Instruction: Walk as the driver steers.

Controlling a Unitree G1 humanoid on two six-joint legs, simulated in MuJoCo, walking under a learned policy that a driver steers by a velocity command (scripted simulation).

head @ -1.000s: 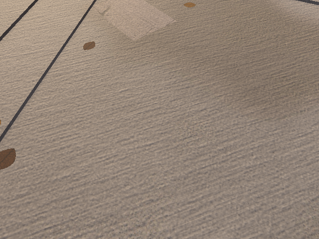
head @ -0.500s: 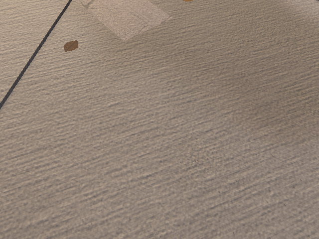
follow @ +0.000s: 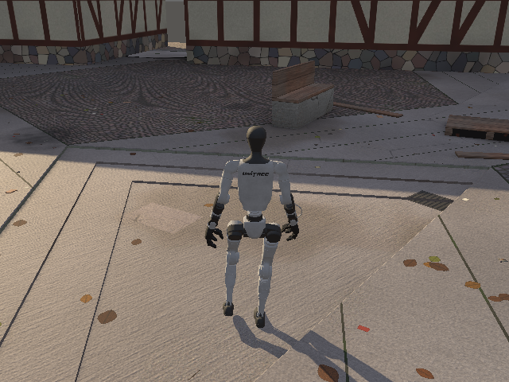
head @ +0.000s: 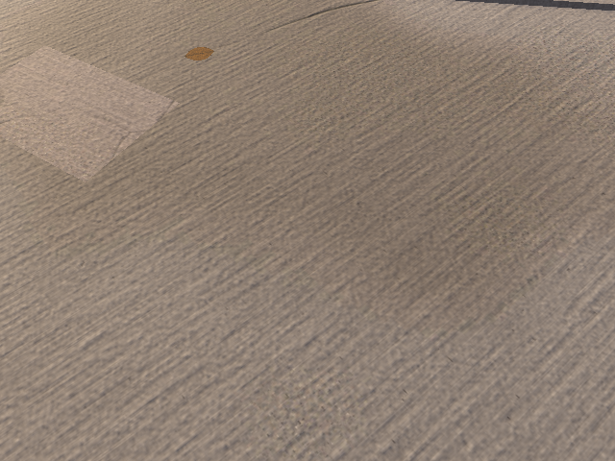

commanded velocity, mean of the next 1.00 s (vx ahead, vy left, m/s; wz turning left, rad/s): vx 0.50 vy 0.00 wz -0.54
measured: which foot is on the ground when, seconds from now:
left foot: up 0.00-0.32, down 0.34-0.88, up 0.90-1.00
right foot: down 0.00-0.34, up 0.36-0.84, down 0.86-1.00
